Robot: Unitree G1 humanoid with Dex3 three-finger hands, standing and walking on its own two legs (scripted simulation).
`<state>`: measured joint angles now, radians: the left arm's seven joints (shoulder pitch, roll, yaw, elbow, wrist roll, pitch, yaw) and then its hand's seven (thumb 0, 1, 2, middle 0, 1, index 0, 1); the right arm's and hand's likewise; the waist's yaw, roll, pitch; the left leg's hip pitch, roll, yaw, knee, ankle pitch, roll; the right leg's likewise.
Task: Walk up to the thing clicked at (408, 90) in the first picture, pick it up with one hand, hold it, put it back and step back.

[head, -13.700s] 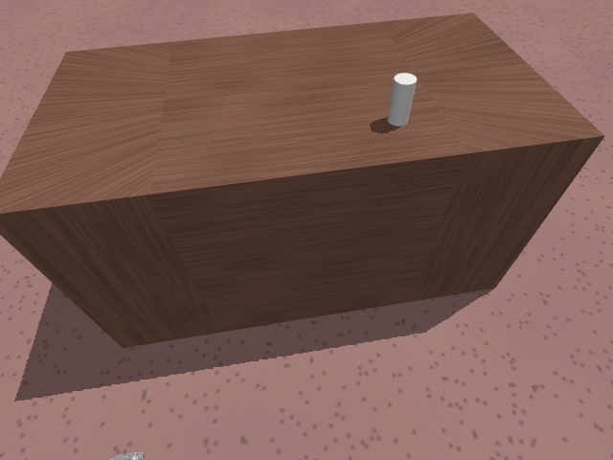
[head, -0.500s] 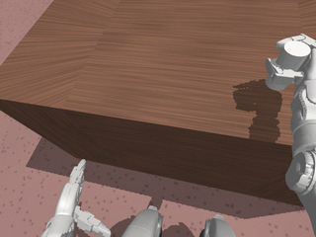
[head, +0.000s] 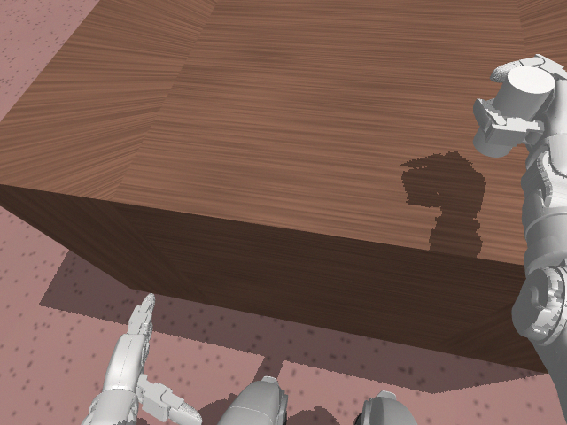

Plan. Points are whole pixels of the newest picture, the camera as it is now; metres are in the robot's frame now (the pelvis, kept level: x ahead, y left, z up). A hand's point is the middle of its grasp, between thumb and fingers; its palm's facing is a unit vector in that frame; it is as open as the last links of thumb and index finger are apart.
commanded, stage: settle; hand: right
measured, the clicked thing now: (509, 115) +0.51 -0.19 +0.10
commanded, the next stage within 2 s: lift in 0.02 s
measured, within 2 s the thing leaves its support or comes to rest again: neither
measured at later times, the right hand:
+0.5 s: hand (516, 93) +0.50 -0.18 +0.15, palm faces +0.10 +1.00 +0.00, open 6.9 cm
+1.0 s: hand (556, 112) +0.41 -0.17 +0.21, palm faces +0.11 +0.99 -0.02, open 6.9 cm
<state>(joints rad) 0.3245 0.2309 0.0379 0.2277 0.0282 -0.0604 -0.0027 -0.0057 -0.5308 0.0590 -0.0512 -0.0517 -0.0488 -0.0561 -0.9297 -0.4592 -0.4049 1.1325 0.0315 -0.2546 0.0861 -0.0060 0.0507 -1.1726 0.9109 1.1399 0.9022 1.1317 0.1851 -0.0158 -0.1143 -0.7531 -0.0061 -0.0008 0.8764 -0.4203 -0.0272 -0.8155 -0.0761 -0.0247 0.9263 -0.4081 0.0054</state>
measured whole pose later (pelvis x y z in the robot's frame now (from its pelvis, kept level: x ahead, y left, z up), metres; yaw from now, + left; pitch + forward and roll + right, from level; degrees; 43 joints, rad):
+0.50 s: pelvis +0.01 +0.00 +0.02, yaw +0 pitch +14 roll +1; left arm 0.34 0.23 0.04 0.28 0.01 -0.07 0.01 -0.01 -0.52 0.06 -0.05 -0.05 -0.05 -0.05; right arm -0.84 -0.39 -0.35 0.99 0.08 -0.18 0.09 -0.01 0.05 -1.17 0.91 1.14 0.90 1.13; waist 0.13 -0.02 -0.12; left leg -0.62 0.00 -0.01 0.77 -0.40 -0.03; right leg -0.67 -0.07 -0.04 0.81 -0.38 0.00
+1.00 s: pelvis +0.01 +0.01 +0.04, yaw -1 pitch +4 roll +0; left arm 0.34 0.23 0.08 0.39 -0.04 -0.05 0.03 -0.01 -0.52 0.06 -0.04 -0.04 -0.04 -0.04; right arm -0.52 -0.27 -0.24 0.43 0.16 0.11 0.07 -0.01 0.05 -1.17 0.92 1.12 0.91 1.11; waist 0.03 -0.03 -0.08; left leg -0.35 0.02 0.00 0.64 -0.36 -0.02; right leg -0.39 -0.04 -0.04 0.64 -0.32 0.01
